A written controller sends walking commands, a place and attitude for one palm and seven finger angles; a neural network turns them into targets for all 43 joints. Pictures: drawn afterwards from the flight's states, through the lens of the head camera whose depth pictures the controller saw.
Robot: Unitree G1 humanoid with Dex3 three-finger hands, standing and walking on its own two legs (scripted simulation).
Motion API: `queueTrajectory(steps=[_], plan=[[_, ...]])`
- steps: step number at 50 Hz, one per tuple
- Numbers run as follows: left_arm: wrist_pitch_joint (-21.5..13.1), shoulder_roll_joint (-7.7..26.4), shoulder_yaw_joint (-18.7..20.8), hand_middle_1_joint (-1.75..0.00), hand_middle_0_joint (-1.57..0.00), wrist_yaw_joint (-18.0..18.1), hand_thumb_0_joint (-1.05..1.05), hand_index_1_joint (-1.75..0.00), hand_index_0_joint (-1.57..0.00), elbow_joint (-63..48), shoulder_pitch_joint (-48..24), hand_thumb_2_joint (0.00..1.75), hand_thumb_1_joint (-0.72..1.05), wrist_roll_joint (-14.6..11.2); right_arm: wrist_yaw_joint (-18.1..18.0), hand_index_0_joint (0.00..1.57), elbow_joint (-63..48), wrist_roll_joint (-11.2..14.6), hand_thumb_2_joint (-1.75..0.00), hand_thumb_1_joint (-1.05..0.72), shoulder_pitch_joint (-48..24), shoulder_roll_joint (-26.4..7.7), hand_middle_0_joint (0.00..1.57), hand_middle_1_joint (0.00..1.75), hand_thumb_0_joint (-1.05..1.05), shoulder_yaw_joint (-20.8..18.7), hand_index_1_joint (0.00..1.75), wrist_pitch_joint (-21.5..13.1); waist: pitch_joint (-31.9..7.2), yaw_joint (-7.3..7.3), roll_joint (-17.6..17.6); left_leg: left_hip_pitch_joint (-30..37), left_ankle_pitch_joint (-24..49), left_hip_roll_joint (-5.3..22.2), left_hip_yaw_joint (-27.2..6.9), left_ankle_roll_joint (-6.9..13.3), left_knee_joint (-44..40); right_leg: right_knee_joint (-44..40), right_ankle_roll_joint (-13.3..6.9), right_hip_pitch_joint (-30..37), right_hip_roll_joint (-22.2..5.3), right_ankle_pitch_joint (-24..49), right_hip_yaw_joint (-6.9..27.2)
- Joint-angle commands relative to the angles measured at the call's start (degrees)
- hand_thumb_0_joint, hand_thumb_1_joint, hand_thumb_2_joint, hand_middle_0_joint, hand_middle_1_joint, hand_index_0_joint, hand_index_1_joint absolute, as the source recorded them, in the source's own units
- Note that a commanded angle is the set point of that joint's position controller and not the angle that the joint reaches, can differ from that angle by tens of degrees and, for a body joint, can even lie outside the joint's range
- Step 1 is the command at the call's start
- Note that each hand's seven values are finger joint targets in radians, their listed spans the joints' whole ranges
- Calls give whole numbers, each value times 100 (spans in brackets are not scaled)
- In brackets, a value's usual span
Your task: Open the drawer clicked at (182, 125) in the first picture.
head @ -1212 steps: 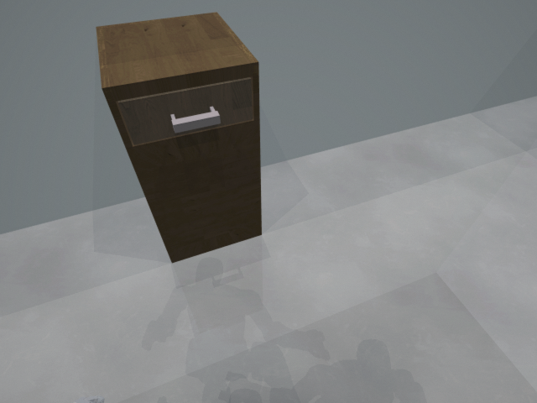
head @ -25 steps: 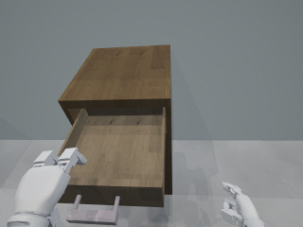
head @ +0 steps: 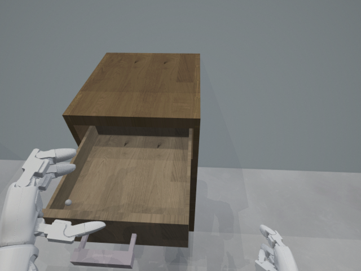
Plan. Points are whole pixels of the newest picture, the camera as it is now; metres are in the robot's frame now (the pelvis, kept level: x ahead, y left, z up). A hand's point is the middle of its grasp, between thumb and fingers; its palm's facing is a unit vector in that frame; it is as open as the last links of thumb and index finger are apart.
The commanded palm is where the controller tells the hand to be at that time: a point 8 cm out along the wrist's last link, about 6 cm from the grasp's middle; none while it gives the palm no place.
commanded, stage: draw the hand back to the body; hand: left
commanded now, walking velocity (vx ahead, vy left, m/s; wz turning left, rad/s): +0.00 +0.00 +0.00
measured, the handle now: (106, 247) +0.18 +0.20 -0.06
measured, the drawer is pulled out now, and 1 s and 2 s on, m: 0.30 0.30 0.30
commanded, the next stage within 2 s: step back with the hand held close in 0.68 s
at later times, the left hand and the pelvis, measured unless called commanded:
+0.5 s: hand (55, 200) +0.18 +0.23 +0.16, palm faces +0.40 -0.82 -0.40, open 8.5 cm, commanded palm +0.13 +0.27 +0.18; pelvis +0.00 -0.01 +0.00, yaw +0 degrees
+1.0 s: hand (57, 200) +0.18 +0.23 +0.16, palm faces +0.35 -0.81 -0.47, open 7.4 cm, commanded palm +0.11 +0.27 +0.18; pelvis -0.01 -0.01 +0.00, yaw +0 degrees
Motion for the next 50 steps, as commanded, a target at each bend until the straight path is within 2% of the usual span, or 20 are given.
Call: queueTrajectory(steps=[1,7,9,12,13,17,18,22,24,27,29,31,33,39,40,42,43,46,48,50], plan=[[-412,756,742,-82,-26,12,0,-82,-26,-1061,-202,55,9,-103,-32,20,-918,6,-90,-90,-954,-599,20,30,0,-299,30,-373,-277,10,51,-279,1805,445,106,-129,-505,-408,-15,127,-364,1251,-111],[-423,913,975,-68,-24,32,0,-68,-24,-1104,-247,64,31,-142,-51,20,-877,35,-90,-90,-992,-627,20,30,0,-350,30,-331,-480,10,-2,-192,1800,432,132,-108,-490,-458,-1,165,-373,1288,-65],[-425,952,1027,-64,-24,52,0,-64,-24,-1056,-342,68,37,-140,-69,20,-838,40,-90,-90,-993,-625,20,30,0,-358,30,-338,-409,-13,114,-175,1712,422,150,-119,-521,-508,2,119,-378,1224,-56],[-411,999,1131,-57,-23,65,0,-57,-23,-939,-366,72,48,-163,-91,20,-829,53,-90,-90,-998,-639,20,30,0,-383,30,-301,-405,-1,-105,-167,1683,420,154,-87,-514,-519,19,105,-375,1215,-47],[-414,1044,1162,-55,-23,68,0,-55,-23,-1000,-470,74,51,-164,-90,20,-815,58,-90,-90,-1031,-657,20,30,0,-379,30,-303,-345,-4,133,-163,1664,402,154,-102,-509,-592,-1,71,-372,1188,-13],[-410,1034,1213,-46,-22,66,0,-46,-22,-812,-507,80,65,-197,-103,20,-803,66,-90,-90,-1014,-651,20,30,0,-393,30,-252,-363,-9,-97,-133,1669,408,158,-71,-528,-571,33,89,-378,1221,-31],[-396,1089,1276,-43,-22,67,0,-43,-22,-783,-595,81,69,-198,-112,20,-783,70,-90,-90,-1061,-656,20,30,0,-400,30,-249,-258,-10,84,-130,1593,390,181,-75,-526,-664,23,23,-375,1166,12],[-403,1031,1198,-34,-21,48,0,-34,-21,-740,-534,87,83,-217,-93,20,-812,67,-90,-90,-1040,-653,20,30,0,-401,30,-234,-404,-7,-108,-102,1632,386,185,-38,-529,-625,53,129,-398,1236,8],[-401,1026,1194,-30,-20,53,0,-30,-20,-681,-548,90,90,-209,-89,20,-766,61,-90,-90,-1037,-649,20,30,0,-403,30,-238,-350,-26,9,-87,1614,366,214,-40,-514,-689,47,95,-398,1243,35],[-392,1046,1208,-30,-20,50,0,-30,-20,-682,-544,90,90,-213,-79,20,-797,63,-90,-90,-1052,-633,20,30,0,-392,30,-224,-347,-4,-135,-123,1632,371,189,-39,-538,-653,61,139,-396,1258,9],[-396,1076,1230,-30,-20,51,0,-30,-20,-701,-606,90,90,-205,-89,20,-776,62,-90,-90,-1065,-642,20,30,0,-399,30,-218,-291,-23,40,-84,1551,362,226,-37,-528,-744,56,69,-397,1172,55],[-397,1087,1265,-30,-20,57,0,-30,-20,-656,-552,90,90,-215,-89,20,-788,64,-90,-90,-1057,-627,20,30,0,-392,30,-209,-327,0,-118,-101,1564,371,197,-32,-546,-718,58,114,-386,1164,35],[-391,1146,1289,-30,-20,56,0,-30,-20,-752,-648,90,90,-212,-89,20,-788,67,-90,-90,-1096,-643,20,30,0,-387,30,-219,-319,1,136,-81,1536,350,205,-43,-535,-785,43,92,-392,1140,94],[-407,1090,1264,-30,-20,62,0,-30,-20,-590,-542,90,90,-218,-87,20,-765,63,-90,-90,-1083,-627,20,30,0,-411,30,-216,-256,-14,-151,-97,1478,354,224,-20,-533,-805,77,57,-392,1087,67],[-667,1846,2097,-30,-20,121,0,-30,-20,-1221,-1337,90,90,-180,-51,20,-1007,119,-90,-90,-814,-804,20,30,0,-441,30,-101,336,-226,-383,-562,1029,383,-107,63,-356,-1176,32,-461,-704,1195,866],[-696,1129,1565,-30,-20,40,0,-30,-20,-394,-415,90,90,-94,2,20,-859,107,-90,-90,-851,-733,20,30,0,-514,30,42,87,-291,-930,-368,851,326,-81,88,46,-1308,-34,-643,-995,1030,1021],[-779,1183,1561,-30,-20,23,0,-30,-20,-735,-437,90,90,-75,22,20,-931,80,-90,-90,-899,-777,20,30,0,-529,30,57,-69,-294,-634,-341,902,290,-37,77,102,-1264,-84,-655,-1078,1282,1033],[-824,1077,1475,-30,-20,66,0,-30,-20,-831,112,90,90,-52,40,20,-948,98,-90,-90,-876,-806,20,30,0,-585,30,184,-594,-316,-320,-416,1242,394,-33,84,-48,-886,-66,-296,-1091,1550,785],[-820,1229,1616,-30,-20,111,0,-30,-20,-997,202,90,90,-52,19,20,-992,105,-90,-90,-968,-836,20,30,0,-621,30,243,-747,-308,-195,-494,1757,506,-112,69,-182,-606,4,-174,-969,1995,632],[-803,1250,1673,-30,-20,148,0,-30,-20,-1039,334,90,90,-43,-2,20,-1044,111,-90,-90,-968,-808,20,30,0,-650,30,317,-899,-311,-299,-651,2143,612,-208,73,-254,-362,74,36,-864,2190,484]])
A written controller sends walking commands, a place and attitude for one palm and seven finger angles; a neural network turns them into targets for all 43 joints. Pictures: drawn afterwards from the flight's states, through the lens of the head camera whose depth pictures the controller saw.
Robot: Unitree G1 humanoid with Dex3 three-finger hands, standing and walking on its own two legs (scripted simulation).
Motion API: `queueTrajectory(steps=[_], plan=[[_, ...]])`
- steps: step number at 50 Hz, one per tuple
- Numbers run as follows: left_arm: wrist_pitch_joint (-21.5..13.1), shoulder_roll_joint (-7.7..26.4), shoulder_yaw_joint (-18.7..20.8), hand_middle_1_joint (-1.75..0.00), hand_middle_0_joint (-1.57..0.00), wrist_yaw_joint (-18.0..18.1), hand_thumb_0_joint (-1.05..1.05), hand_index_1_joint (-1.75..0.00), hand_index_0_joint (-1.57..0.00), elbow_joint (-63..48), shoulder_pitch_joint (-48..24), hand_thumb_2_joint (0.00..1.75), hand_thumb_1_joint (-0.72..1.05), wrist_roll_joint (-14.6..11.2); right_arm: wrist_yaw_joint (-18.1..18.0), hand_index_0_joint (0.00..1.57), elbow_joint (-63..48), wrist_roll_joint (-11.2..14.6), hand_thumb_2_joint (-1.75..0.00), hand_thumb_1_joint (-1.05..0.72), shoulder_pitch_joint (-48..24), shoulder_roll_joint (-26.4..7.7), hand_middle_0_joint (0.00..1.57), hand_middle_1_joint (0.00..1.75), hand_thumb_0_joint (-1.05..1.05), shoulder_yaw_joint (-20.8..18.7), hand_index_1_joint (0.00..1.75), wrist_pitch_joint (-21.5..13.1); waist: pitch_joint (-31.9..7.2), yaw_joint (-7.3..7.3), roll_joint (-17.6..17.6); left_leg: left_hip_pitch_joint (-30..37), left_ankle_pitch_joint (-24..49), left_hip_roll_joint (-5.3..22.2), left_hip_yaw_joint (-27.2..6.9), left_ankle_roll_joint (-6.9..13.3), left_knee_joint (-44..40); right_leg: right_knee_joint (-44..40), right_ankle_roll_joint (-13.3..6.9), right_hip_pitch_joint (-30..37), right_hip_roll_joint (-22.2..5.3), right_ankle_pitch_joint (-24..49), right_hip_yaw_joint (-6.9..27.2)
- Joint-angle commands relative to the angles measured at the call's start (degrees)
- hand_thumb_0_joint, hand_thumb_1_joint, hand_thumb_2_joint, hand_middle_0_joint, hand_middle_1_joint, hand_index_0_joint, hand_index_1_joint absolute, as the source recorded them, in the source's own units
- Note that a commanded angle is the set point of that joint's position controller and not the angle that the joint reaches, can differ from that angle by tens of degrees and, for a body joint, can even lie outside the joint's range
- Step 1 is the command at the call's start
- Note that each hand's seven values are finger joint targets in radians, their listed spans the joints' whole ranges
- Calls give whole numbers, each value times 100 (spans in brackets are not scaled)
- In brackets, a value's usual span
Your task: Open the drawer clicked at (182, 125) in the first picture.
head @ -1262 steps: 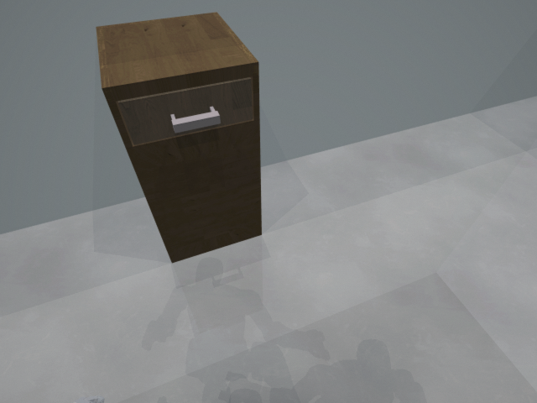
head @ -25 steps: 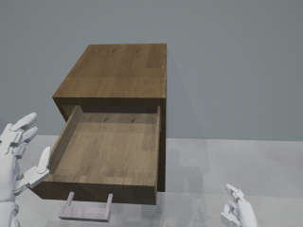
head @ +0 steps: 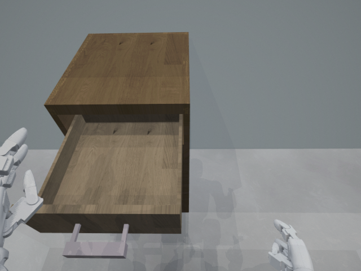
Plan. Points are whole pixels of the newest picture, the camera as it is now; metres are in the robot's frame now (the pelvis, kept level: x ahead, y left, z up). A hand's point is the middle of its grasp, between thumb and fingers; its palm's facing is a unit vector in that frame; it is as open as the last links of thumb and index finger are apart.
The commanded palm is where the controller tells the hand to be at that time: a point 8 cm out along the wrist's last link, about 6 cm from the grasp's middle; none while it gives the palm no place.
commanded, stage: step back with the hand held close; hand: left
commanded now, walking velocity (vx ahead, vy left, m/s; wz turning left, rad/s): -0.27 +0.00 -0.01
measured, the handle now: (98, 239) +0.20 +0.21 -0.06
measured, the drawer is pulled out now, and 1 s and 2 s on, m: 0.30 0.30 0.30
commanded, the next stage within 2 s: stop stepping back and stand still in 1.02 s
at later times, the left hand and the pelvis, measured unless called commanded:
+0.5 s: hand (18, 237) +0.14 +0.24 +0.16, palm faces +0.36 -0.81 -0.46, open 7.4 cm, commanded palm +0.08 +0.29 +0.17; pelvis -0.06 +0.01 -0.01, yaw +0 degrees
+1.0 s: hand out of the picture +0.03 +0.22 +0.16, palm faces +0.37 -0.81 -0.45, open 7.4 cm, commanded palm -0.04 +0.27 +0.17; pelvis -0.16 -0.01 -0.02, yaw +1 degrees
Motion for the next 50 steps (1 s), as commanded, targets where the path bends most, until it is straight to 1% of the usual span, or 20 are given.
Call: queueTrajectory(steps=[1,8,16,21,22,24,26,27,28,30,33,35,36,38,41,44,46,47,48,50], plan=[[-343,1086,845,-30,-20,161,0,-30,-20,-1286,269,90,90,17,-78,20,-1019,15,-90,-90,-658,-510,20,30,0,-281,30,-182,-1070,-35,-327,-73,2020,550,-173,153,-185,-39,160,590,-936,1925,548],[-323,1275,1021,-30,-20,228,0,-30,-20,-1807,444,90,90,12,-121,20,-1150,-8,-90,-90,-656,-553,20,30,0,-305,30,-155,-1237,-13,202,-523,2434,793,-457,156,-327,540,166,681,-740,1868,399],[-310,959,854,-30,-20,383,0,-30,-20,-1863,394,90,90,146,-176,20,-1079,-321,-90,-90,-294,-531,20,30,0,-281,30,-400,-681,-87,613,-1607,2105,1464,-1012,452,-853,1680,240,443,-332,-781,222],[-316,897,730,-30,-20,394,0,-30,-20,-1830,368,90,90,61,-211,20,-835,-353,-90,-90,-192,-550,20,30,0,-211,30,-528,-861,-151,485,-540,2997,1338,-1023,368,-209,498,202,93,-387,-388,167],[-301,938,758,-30,-20,394,0,-30,-20,-1859,369,90,90,39,-193,20,-837,-305,-90,-90,-200,-562,20,30,0,-188,30,-502,-1043,-143,393,-334,3232,1217,-906,311,47,213,175,226,-475,436,264],[-218,959,775,-30,-20,324,0,-30,-20,-1667,326,90,90,-40,-149,20,-907,-109,-90,-90,-369,-570,20,30,0,-274,30,-456,-1307,-154,-394,-523,1615,658,-295,71,876,-45,-208,110,-1175,1558,991],[-297,1047,790,-30,-20,264,0,-30,-20,-1595,239,90,90,-116,-99,20,-887,0,-90,-90,-362,-446,20,30,0,-290,30,-394,-1009,-191,-1299,-777,-578,-18,86,-137,2337,-722,-769,-493,-2305,1546,1968],[-318,1084,864,-30,-20,261,0,-30,-20,-1481,270,90,90,-115,-108,20,-902,-4,-90,-90,-504,-357,20,30,0,-264,30,-369,-771,-118,-1316,-1011,-974,46,-24,-123,2879,-764,-874,-673,-2398,1334,1884],[-284,1116,938,-30,-20,272,0,-30,-20,-1415,255,90,90,-90,-115,20,-941,-23,-90,-90,-578,-308,20,30,0,-211,30,-343,-651,-138,-1110,-1153,-1104,154,-123,-110,2814,-670,-915,-691,-2348,1526,1855],[-287,1104,951,-30,-20,288,0,-30,-20,-1419,290,90,90,-8,-154,20,-947,-49,-90,-90,-609,-213,20,30,0,-83,30,-257,-530,-164,-1102,-1042,-884,338,56,-90,1666,-313,-605,-415,-1933,2050,1175],[-315,1273,993,-30,-20,354,0,-30,-20,-1741,251,90,90,19,-250,20,-807,-97,-90,-90,-616,-338,20,30,0,-156,30,-242,-659,-176,-410,-455,814,478,372,-16,-507,291,-21,-81,-1369,2285,662],[-447,1291,937,-30,-20,295,0,-30,-20,-2113,301,90,90,4,-167,20,-940,-57,-90,-90,-583,-543,20,30,0,-274,30,-366,-1075,-9,472,-354,2553,1343,-242,254,-551,891,366,91,-732,1285,291],[-424,1304,1061,-30,-20,296,0,-30,-20,-1901,510,90,90,6,-127,20,-939,-15,-90,-90,-572,-488,20,30,0,-355,30,-423,-1298,-20,320,-263,2989,1414,-147,271,-214,1034,378,74,-651,1128,264],[-417,1332,1184,-30,-20,269,0,-30,-20,-2150,483,90,90,-21,-94,20,-936,-103,-90,-90,-671,-411,20,30,0,-308,30,-466,-1380,-10,823,-627,3018,1547,-315,321,-339,1518,326,52,-633,613,198],[-428,1120,1048,-30,-20,242,0,-30,-20,-2106,404,90,90,-37,-55,20,-899,-130,-90,-90,-557,-472,20,30,0,-314,30,-547,-999,-19,727,-1409,2080,1754,-278,430,-440,1711,342,152,-534,-420,201],[-387,1066,1024,-30,-20,257,0,-30,-20,-1865,234,90,90,-29,-53,20,-850,-66,-90,-90,-492,-528,20,30,0,-329,30,-552,-753,-51,52,-2117,443,1311,45,236,85,1097,239,403,-788,453,661],[-371,1235,1037,-30,-20,297,0,-30,-20,-1623,126,90,90,-27,-10,20,-871,-12,-90,-90,-343,-412,20,30,0,-366,30,-472,-667,-65,-1499,-1824,-1510,122,519,-131,1877,-1034,-228,-870,-1996,-1295,2661],[-318,1246,955,-30,-20,350,0,-30,-20,-1541,73,90,90,-30,20,20,-777,-35,-90,-90,-435,-385,20,30,0,-412,30,-394,-808,13,-1781,-1366,-1505,-19,397,-195,3545,-1750,-476,-1376,-2570,-2200,3007],[-301,1236,970,-30,-20,354,0,-30,-20,-1473,66,90,90,11,38,20,-726,-148,-90,-90,-455,-410,20,30,0,-360,30,-342,-829,-88,-1503,-1366,-1300,32,229,-233,4071,-1601,-644,-1383,-2484,-1725,2762],[-306,1079,911,-30,-20,339,0,-30,-20,-1380,162,90,90,31,-27,20,-774,-164,-90,-90,-557,-165,20,30,0,-182,30,-240,-773,-150,-1327,-1134,-1146,200,329,-269,3482,-1207,-483,-1251,-1958,-818,1660]])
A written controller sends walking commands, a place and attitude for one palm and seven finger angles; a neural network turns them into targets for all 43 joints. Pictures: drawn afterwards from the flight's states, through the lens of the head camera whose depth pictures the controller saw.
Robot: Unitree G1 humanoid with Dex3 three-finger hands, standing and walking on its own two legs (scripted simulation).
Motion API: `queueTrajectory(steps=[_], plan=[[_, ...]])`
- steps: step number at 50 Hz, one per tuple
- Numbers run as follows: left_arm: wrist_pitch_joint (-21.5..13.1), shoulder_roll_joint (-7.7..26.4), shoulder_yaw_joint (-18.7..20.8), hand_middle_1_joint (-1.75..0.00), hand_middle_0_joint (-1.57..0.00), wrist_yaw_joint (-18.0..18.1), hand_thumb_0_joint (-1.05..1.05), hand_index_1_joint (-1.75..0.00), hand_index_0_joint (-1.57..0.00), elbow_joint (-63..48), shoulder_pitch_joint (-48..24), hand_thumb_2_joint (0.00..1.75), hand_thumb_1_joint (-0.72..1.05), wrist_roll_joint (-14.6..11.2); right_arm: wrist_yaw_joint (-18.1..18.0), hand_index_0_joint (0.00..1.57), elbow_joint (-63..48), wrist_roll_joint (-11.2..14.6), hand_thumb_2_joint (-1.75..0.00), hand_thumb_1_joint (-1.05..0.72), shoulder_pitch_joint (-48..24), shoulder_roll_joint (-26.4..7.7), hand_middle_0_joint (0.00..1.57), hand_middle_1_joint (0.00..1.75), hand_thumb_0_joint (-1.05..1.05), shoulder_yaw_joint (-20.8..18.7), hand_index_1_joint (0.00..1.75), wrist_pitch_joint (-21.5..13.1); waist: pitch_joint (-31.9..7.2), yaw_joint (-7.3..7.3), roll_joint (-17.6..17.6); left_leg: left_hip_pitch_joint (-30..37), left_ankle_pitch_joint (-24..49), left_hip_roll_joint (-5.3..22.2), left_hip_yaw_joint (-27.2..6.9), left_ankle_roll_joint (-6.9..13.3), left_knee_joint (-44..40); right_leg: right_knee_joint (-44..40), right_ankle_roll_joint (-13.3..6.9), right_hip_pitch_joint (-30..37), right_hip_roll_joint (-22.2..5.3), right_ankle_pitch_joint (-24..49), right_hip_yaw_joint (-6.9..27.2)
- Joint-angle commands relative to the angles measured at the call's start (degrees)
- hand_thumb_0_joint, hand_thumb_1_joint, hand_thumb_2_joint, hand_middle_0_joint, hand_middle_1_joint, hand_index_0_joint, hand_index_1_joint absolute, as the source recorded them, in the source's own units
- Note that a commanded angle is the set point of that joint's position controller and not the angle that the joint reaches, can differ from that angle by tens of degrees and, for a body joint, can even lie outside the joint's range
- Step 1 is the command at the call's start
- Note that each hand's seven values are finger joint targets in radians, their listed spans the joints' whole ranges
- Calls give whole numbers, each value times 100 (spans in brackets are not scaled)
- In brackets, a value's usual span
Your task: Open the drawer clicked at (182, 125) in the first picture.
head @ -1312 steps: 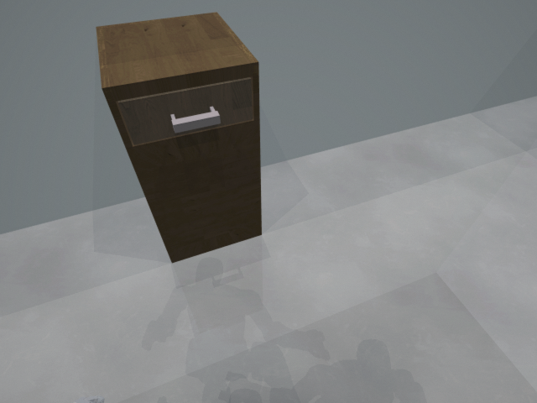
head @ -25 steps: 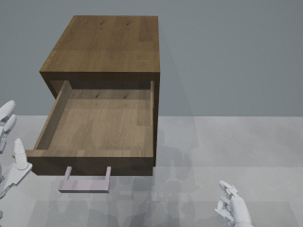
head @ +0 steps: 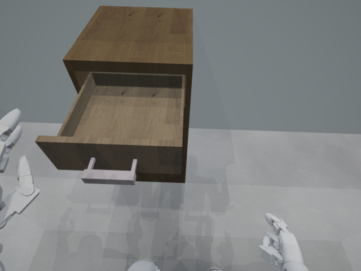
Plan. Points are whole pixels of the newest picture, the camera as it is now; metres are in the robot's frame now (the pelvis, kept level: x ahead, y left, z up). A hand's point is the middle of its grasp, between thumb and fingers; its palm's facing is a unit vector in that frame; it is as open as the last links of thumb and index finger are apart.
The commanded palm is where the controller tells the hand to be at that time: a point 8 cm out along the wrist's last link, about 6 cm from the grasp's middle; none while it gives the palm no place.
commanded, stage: step back with the hand held close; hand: left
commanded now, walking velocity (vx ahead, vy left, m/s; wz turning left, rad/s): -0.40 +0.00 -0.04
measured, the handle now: (111, 169) +0.36 +0.21 -0.04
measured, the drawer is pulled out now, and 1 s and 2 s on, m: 0.30 0.30 0.30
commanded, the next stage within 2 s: stop stepping back and stand still in 0.02 s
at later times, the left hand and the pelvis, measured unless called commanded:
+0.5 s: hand out of the picture +0.11 +0.23 +0.18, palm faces +0.36 -0.84 -0.40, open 7.4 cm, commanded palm +0.05 +0.28 +0.19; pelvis -0.09 +0.00 +0.01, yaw -1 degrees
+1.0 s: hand out of the picture +0.10 +0.25 +0.17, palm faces +0.36 -0.84 -0.41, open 7.4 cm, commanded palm none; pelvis -0.10 +0.01 +0.02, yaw -1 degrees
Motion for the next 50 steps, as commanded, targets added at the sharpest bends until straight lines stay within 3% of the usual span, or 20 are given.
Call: queueTrajectory(steps=[1,3,5,6,7,8,10,13,15,17,18,20,21,23,26,29,31,41,49,50], plan=[[-256,862,741,-30,-20,159,0,-30,-20,-788,113,90,90,39,-140,20,-879,-69,-90,-90,-397,-497,20,30,0,-101,30,-81,-716,-116,-824,733,-371,40,109,1,101,-2322,-298,52,-1418,-1050,1492],[-245,1006,794,-30,-20,180,0,-30,-20,-922,36,90,90,77,-214,20,-868,-108,-90,-90,-428,-600,20,30,0,-46,30,-44,-619,-63,-738,1005,-446,-52,352,108,-1488,-2286,-180,255,-1160,-1009,1265],[-314,844,562,-30,-20,161,0,-30,-20,-1124,81,90,90,67,-216,20,-784,-119,-90,-90,-104,-680,20,30,0,-34,30,-43,-682,-198,-114,1275,205,-8,466,228,-3171,-1897,121,588,-913,-1124,1041],[-443,926,574,-30,-20,170,0,-30,-20,-1294,-73,90,90,86,-206,20,-801,-128,-90,-90,-46,-835,20,30,0,-139,30,-91,-570,-206,516,841,144,523,-115,429,-3723,-1293,273,821,-612,-1135,891],[-502,922,653,-30,-20,201,0,-30,-20,-1341,-19,90,90,132,-177,20,-908,-113,-90,-90,28,-987,20,30,0,-229,30,-209,-615,-166,1271,422,-115,1420,-1031,820,-4051,-96,425,906,-114,-1298,551],[-492,1004,854,-30,-20,284,0,-30,-20,-1294,223,90,90,138,-168,20,-941,-77,-90,-90,-5,-900,20,30,0,-295,30,-357,-865,-153,1684,189,-14,2039,-1396,1103,-4221,1404,492,967,229,-1417,166],[-360,898,870,-30,-20,339,0,-30,-20,-1602,311,90,90,82,-138,20,-941,-120,-90,-90,68,-702,20,30,0,-300,30,-516,-619,-268,1444,264,957,1900,-1243,1165,-3950,3173,451,324,310,-1644,518],[-246,734,733,-30,-20,375,0,-30,-20,-1518,476,90,90,31,-112,20,-712,-14,-90,-90,35,-725,20,30,0,-213,30,-627,-514,-109,1166,1419,2293,1453,-418,845,-3231,1386,464,114,21,-1716,197],[-234,699,587,-30,-20,319,0,-30,-20,-1331,154,90,90,31,-88,20,-660,23,-90,-90,-58,-791,20,30,0,-83,30,-654,-350,-151,1310,1106,1384,1348,-625,671,-3220,-330,418,1007,-54,-1285,99],[-276,851,653,-30,-20,258,0,-30,-20,-1043,-180,90,90,100,-104,20,-580,46,-90,-90,-105,-829,20,30,0,-91,30,-651,-303,-185,565,650,108,919,-362,451,-2957,-1608,382,1960,-150,-390,121],[-275,931,743,-30,-20,240,0,-30,-20,-803,-152,90,90,110,-103,20,-589,40,-90,-90,-134,-831,20,30,0,-98,30,-634,-185,-229,185,628,-58,586,-118,321,-2486,-1894,154,1708,-533,-343,621],[-192,794,635,-30,-20,199,0,-30,-20,-438,-77,90,90,8,-118,20,-548,125,-90,-90,41,-818,20,30,0,-240,30,-559,-297,-239,-905,914,144,35,74,194,-1054,-2565,-255,800,-1341,-1965,2060],[-169,746,579,-30,-20,188,0,-30,-20,-501,14,90,90,-10,-93,20,-556,109,-90,-90,-14,-817,20,30,0,-255,30,-486,-239,-215,-988,826,411,-20,57,180,-462,-2654,-455,743,-1592,-1800,2184],[-231,848,730,-30,-20,159,0,-30,-20,-685,16,90,90,-13,-47,20,-596,77,-90,-90,-202,-747,20,30,0,-184,30,-420,-313,-238,-647,688,248,109,-93,211,-783,-2268,-585,981,-1599,-954,1690],[-304,766,655,-30,-20,188,0,-30,-20,-759,442,90,90,74,-97,20,-627,72,-90,-90,-201,-644,20,30,0,-40,30,-444,-332,-237,-104,1393,829,139,122,342,-3045,-1805,-146,1248,-1002,-607,963],[-416,937,687,-30,-20,184,0,-30,-20,-1313,350,90,90,29,-135,20,-842,55,-90,-90,-230,-963,20,30,0,-194,30,-548,-561,-87,825,1629,2084,929,-657,547,-3484,-823,224,1555,-301,50,441],[-387,959,800,-30,-20,179,0,-30,-20,-1194,457,90,90,52,-138,20,-781,37,-90,-90,-201,-740,20,30,0,-94,30,-529,-526,-122,1331,1211,1570,1038,-881,548,-3746,-549,311,1700,-141,-327,118],[-383,665,510,-30,-20,144,0,-30,-20,-588,149,90,90,26,-103,20,-715,77,-90,-90,-109,-798,20,30,0,-109,30,-558,-189,-180,158,1123,899,504,-313,358,-3246,-1629,234,1639,-414,-134,744],[-352,744,507,-30,-20,162,0,-30,-20,-958,-39,90,90,57,-102,20,-837,37,-90,-90,-206,-735,20,30,0,-44,30,-524,-450,-129,491,1314,1363,557,-316,343,-3497,-1431,272,1960,-288,363,513],[590,11,-1520,-30,-20,-568,0,-30,-20,4069,-732,90,90,643,376,20,792,-2,-90,-90,-322,-1707,20,30,0,-403,30,-707,32,-329,487,938,2499,578,-410,295,-2561,-426,195,913,-524,1086,182]])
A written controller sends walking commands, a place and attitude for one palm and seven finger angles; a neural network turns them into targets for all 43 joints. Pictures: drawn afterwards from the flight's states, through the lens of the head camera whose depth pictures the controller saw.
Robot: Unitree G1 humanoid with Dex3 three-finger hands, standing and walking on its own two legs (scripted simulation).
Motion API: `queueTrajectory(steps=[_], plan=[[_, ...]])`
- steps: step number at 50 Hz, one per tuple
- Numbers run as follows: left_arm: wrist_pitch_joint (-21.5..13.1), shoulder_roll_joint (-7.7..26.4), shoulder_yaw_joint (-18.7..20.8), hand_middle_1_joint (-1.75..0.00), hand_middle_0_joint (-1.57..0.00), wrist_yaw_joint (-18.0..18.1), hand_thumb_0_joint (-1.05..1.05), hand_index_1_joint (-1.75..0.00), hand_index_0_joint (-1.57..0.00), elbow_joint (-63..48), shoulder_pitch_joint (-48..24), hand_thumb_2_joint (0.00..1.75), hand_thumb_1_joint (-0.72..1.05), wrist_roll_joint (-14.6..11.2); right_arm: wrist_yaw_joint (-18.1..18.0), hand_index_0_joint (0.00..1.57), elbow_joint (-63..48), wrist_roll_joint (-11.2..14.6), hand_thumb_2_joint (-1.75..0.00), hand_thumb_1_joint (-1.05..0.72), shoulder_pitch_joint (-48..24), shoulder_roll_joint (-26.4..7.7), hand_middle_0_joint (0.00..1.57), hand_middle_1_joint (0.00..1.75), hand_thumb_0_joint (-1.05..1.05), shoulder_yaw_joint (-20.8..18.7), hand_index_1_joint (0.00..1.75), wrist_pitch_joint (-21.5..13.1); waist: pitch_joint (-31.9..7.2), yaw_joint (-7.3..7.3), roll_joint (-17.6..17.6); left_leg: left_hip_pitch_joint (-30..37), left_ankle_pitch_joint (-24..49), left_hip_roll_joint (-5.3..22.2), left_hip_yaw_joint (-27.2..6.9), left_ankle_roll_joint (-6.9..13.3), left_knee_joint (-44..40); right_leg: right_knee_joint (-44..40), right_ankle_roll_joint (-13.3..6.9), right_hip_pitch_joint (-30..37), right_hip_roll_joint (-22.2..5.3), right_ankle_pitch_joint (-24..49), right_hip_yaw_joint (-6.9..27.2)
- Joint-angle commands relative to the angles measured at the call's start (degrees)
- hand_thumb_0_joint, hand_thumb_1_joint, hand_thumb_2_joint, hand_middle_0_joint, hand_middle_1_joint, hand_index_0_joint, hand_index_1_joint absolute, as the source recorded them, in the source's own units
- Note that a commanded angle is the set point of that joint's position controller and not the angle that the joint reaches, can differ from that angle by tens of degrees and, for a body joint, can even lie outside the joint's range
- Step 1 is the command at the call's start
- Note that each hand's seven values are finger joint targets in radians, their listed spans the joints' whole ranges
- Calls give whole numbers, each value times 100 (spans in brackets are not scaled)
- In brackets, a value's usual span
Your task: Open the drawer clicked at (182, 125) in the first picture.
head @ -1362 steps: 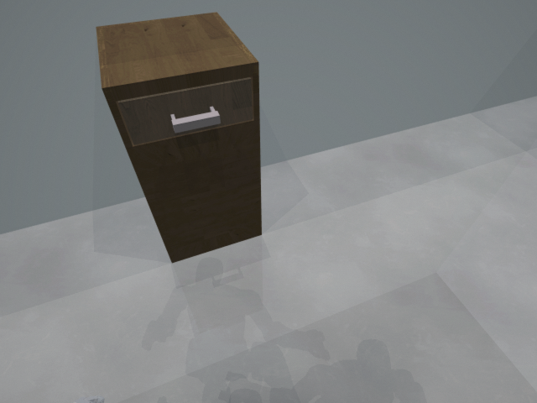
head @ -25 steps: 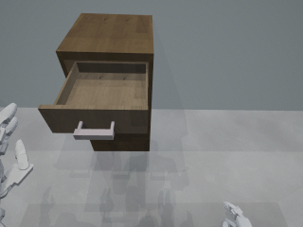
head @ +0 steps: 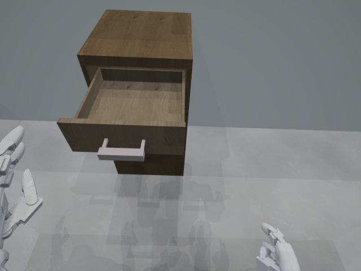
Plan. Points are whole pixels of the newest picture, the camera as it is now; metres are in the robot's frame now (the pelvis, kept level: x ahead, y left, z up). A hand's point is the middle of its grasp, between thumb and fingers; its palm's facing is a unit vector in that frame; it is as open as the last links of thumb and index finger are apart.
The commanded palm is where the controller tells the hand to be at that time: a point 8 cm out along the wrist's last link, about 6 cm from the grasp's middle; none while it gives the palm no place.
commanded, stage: let the arm hang, fingers relaxed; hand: left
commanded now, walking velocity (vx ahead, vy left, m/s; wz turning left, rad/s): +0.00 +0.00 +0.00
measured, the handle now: (123, 148) +0.46 +0.21 -0.06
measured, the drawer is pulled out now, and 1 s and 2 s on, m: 0.30 0.30 0.30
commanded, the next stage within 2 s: look to check the result in 1.10 s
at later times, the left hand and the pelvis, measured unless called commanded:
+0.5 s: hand out of the picture -0.06 +0.18 -0.17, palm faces +0.03 -0.98 -0.22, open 7.2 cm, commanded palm none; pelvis -0.01 -0.01 +0.00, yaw +1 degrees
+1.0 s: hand out of the picture -0.01 +0.14 -0.18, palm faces +0.04 -0.98 -0.17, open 7.3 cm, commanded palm none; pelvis +0.00 -0.02 +0.00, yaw +0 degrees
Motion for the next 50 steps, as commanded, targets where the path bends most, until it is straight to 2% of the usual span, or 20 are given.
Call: queueTrajectory(steps=[1,2,4,6,7,10,11,14,16,17,18,19,23,28,33,35,37,38,43,50], plan=[[965,-3,-1158,-30,-20,-759,0,-30,-20,3868,-680,90,90,505,384,20,760,-48,-90,-90,-25,-1186,20,30,0,-557,30,-101,-639,-210,297,-201,1643,606,-483,18,124,641,-56,-473,-554,974,366],[1046,-136,-1262,-30,-20,-788,0,-30,-20,4080,-791,90,90,443,346,20,677,-81,-90,-90,-25,-1045,20,30,0,-463,30,42,-811,-146,161,-330,1365,713,-669,142,94,728,-45,-442,-502,465,316],[1076,-58,-1347,-30,-20,-801,0,-30,-20,4643,-1209,90,90,459,298,20,645,-146,-90,-90,-52,-1044,20,30,0,-367,30,184,-751,-79,-735,-492,1406,713,-896,242,93,608,-57,-189,-465,498,367],[1106,82,-1401,-30,-20,-796,0,-30,-20,5402,-1556,90,90,467,273,20,753,-171,-90,-90,-84,-1090,20,30,0,-340,30,316,-584,-51,-1048,-424,1266,448,-733,148,162,367,-216,-42,-655,992,704],[1138,126,-1440,-30,-20,-784,0,-30,-20,5803,-1732,90,90,449,265,20,837,-178,-90,-90,-84,-1090,20,30,0,-330,30,399,-482,-62,-888,-334,1077,379,-684,120,89,272,-259,-95,-717,866,763],[1213,53,-1594,-30,-20,-742,0,-30,-20,6923,-1929,90,90,385,241,20,1203,-197,-90,-90,-77,-912,20,30,0,-208,30,534,-221,-2,127,-305,1051,435,-705,111,-378,161,-169,107,-566,559,677],[1207,44,-1625,-30,-20,-736,0,-30,-20,7274,-1899,90,90,371,229,20,1335,-187,-90,-90,-52,-875,20,30,0,-180,30,549,-213,20,335,-246,897,449,-688,111,-486,56,-156,170,-536,398,701],[1168,-28,-1689,-30,-20,-742,0,-30,-20,8082,-1852,90,90,338,190,20,1707,-149,-90,-90,168,-777,20,30,0,-147,30,586,-64,3,420,-154,300,461,-650,101,-659,-269,-160,200,-551,42,707],[1155,-181,-1658,-30,-20,-731,0,-30,-20,8448,-1685,90,90,327,161,20,1929,-174,-90,-90,369,-634,20,30,0,-156,30,611,-86,3,943,-121,-95,437,-626,91,-765,-402,-202,241,-539,-165,688],[1152,-183,-1682,-30,-20,-735,0,-30,-20,8602,-1658,90,90,316,152,20,2025,-169,-90,-90,494,-600,20,30,0,-149,30,622,-20,-11,890,-167,-286,443,-651,92,-827,-431,-217,224,-523,-259,672],[1144,-213,-1686,-30,-20,-731,0,-30,-20,8730,-1597,90,90,320,138,20,2101,-153,-90,-90,616,-592,20,30,0,-168,30,635,4,-13,626,-81,-277,488,-702,115,-832,-465,-217,153,-511,-255,613],[1142,-254,-1714,-30,-20,-734,0,-30,-20,8878,-1578,90,90,310,129,20,2193,-148,-90,-90,753,-573,20,30,0,-172,30,637,8,-34,531,-64,-330,513,-692,121,-858,-475,-213,158,-531,-294,586],[1119,-393,-1781,-30,-20,-706,0,-30,-20,9246,-1397,90,90,287,92,20,2458,-119,-90,-90,1102,-467,20,30,0,-178,30,650,226,-61,162,-2,-93,519,-635,141,-781,-536,-242,-5,-533,-244,600],[1126,-524,-1805,-30,-20,-664,0,-30,-20,9520,-1216,90,90,276,60,20,2705,-109,-90,-90,1374,-323,20,30,0,-159,30,645,332,-64,98,11,-120,539,-646,157,-820,-503,-247,-90,-515,-356,573],[1129,-613,-1800,-30,-20,-633,0,-30,-20,9595,-1121,90,90,288,60,20,2825,-118,-90,-90,1499,-170,20,30,0,-164,30,665,577,-59,-243,-107,-251,484,-575,162,-768,-588,-255,-258,-542,-699,639],[1131,-658,-1793,-30,-20,-626,0,-30,-20,9589,-1129,90,90,287,63,20,2866,-140,-90,-90,1540,-95,20,30,0,-166,30,674,635,-82,-119,-138,-329,447,-529,144,-739,-606,-255,-320,-552,-847,666],[1128,-701,-1770,-30,-20,-620,0,-30,-20,9569,-1128,90,90,294,65,20,2880,-150,-90,-90,1548,-26,20,30,0,-173,30,672,654,-82,-142,-158,-346,428,-522,143,-723,-604,-266,-365,-537,-891,704],[1122,-710,-1765,-30,-20,-613,0,-30,-20,9558,-1116,90,90,300,62,20,2875,-139,-90,-90,1537,-29,20,30,0,-185,30,667,636,-74,-8,-114,-309,443,-526,141,-720,-577,-262,-433,-526,-864,679],[1112,-806,-1729,-30,-20,-612,0,-30,-20,9498,-1159,90,90,316,59,20,2847,-154,-90,-90,1503,68,20,30,0,-207,30,657,743,-73,-41,-184,-361,439,-535,139,-731,-572,-269,-518,-500,-869,685],[1066,-843,-1724,-30,-20,-625,0,-30,-20,9486,-1232,90,90,297,26,20,2841,-148,-90,-90,1453,109,20,30,0,-197,30,600,487,-74,117,-33,284,471,-463,114,-648,-490,-279,-167,-539,-105,660]])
